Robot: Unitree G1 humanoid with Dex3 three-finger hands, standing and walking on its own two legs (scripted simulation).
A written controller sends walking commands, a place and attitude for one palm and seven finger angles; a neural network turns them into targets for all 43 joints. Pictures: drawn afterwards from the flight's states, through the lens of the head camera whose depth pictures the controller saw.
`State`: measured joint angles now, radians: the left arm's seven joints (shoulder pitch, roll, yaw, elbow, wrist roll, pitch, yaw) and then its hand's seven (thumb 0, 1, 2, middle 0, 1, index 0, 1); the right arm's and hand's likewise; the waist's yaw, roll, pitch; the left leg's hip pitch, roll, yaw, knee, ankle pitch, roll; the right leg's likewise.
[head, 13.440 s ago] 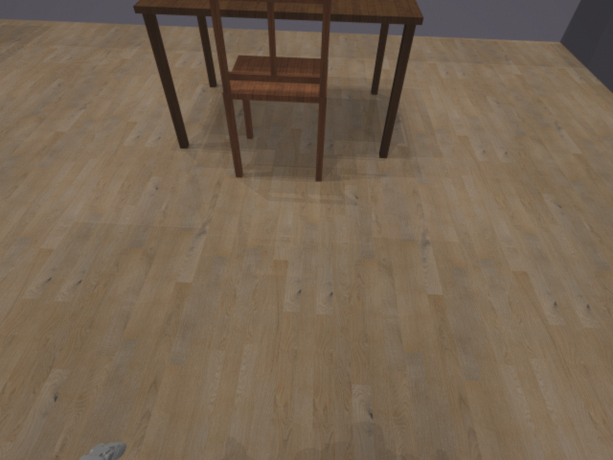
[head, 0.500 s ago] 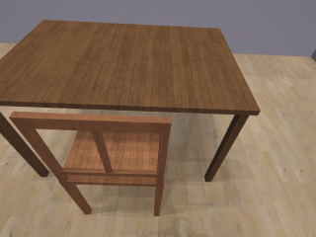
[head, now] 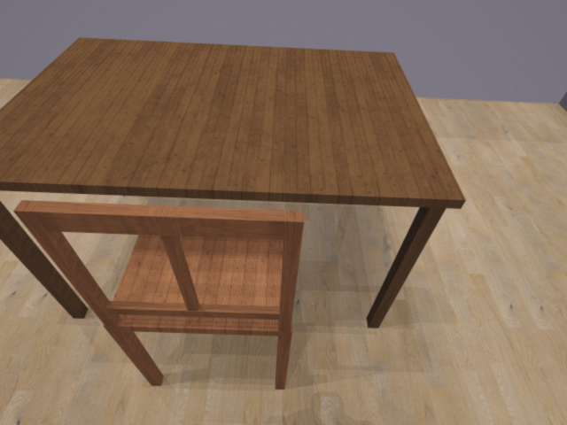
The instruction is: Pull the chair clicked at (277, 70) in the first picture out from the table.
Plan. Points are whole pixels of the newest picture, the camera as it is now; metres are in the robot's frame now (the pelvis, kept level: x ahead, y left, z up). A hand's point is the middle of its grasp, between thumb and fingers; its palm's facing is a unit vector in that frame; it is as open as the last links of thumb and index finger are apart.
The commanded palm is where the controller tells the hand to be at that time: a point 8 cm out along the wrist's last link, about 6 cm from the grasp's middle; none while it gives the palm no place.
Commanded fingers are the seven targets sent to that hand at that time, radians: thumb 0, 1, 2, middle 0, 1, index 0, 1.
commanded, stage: look again from close up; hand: left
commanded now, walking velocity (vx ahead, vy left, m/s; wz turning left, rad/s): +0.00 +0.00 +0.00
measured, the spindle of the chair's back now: (182, 274) +0.39 +0.22 -0.09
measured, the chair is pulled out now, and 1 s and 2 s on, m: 0.00 0.00 0.00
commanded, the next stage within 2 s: shuffle to correct the standing spot in 0.10 s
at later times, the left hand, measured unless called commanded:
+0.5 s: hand out of the picture -0.02 +0.18 -0.19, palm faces +0.02 -0.98 -0.22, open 7.4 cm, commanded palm none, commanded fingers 0.00 0.90 0.90 -0.20 -0.30 -0.20 -0.30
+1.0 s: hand out of the picture +0.00 +0.17 -0.18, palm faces +0.00 -0.98 -0.18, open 7.4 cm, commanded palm none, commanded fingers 0.00 0.90 0.90 -0.20 -0.30 -0.20 -0.30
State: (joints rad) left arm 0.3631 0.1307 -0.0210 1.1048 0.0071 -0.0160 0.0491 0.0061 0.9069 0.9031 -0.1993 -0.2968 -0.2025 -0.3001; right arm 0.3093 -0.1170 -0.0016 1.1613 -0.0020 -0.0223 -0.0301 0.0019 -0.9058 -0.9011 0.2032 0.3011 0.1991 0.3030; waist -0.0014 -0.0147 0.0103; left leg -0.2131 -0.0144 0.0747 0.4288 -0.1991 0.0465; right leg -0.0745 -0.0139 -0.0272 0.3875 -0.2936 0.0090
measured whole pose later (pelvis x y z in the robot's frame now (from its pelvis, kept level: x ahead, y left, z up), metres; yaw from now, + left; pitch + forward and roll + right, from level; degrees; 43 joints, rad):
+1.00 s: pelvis -0.01 +0.00 -0.01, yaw +0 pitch +0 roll +0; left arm 0.31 0.17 -0.03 1.04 0.01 0.00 0.04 0.01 0.91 0.90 -0.20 -0.30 -0.20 -0.30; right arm 0.24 -0.17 0.01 1.06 -0.01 -0.02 -0.01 0.00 -0.91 -0.90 0.20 0.30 0.20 0.30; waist 0.00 -0.03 0.03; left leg -0.27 -0.02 0.08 0.49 -0.22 0.05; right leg -0.15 -0.03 -0.02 0.48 -0.33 0.02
